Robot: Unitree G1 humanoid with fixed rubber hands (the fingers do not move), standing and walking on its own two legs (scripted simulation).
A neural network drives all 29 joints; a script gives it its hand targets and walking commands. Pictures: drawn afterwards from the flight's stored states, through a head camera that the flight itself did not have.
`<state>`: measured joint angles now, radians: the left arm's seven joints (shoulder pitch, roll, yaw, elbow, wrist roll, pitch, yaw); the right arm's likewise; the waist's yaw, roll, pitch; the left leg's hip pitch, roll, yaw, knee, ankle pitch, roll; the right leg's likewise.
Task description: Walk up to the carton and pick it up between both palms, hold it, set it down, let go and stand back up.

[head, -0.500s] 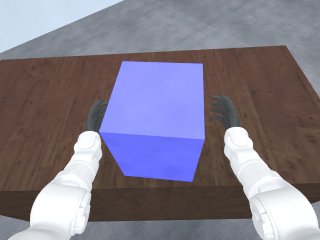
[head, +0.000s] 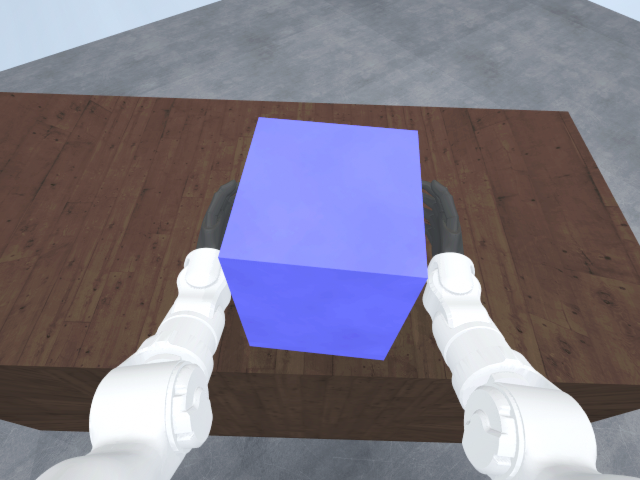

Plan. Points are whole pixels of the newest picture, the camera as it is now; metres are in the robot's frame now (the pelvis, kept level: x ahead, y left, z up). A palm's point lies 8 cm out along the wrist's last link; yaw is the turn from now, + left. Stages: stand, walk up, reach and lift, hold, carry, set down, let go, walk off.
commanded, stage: reach and lift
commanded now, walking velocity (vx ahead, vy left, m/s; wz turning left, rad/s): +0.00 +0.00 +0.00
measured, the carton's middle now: (326, 248) +0.43 +0.03 +0.02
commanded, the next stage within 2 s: none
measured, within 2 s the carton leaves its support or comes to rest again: leaves its support in 1.22 s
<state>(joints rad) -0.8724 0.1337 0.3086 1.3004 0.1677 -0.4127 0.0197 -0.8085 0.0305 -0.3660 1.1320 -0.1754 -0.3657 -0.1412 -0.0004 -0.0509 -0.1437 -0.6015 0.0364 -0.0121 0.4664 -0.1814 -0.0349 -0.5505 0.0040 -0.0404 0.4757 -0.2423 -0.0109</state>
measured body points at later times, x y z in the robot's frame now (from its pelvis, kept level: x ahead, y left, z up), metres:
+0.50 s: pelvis +0.01 -0.01 +0.00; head +0.09 +0.01 +0.45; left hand +0.44 +0.17 +0.03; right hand +0.43 -0.13 +0.04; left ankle +0.01 +0.14 -0.73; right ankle -0.03 -0.11 -0.73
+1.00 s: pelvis +0.01 -0.01 +0.00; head +0.09 +0.01 +0.45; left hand +0.44 +0.17 +0.03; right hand +0.43 -0.13 +0.04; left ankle +0.01 +0.14 -0.73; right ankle -0.03 -0.11 -0.73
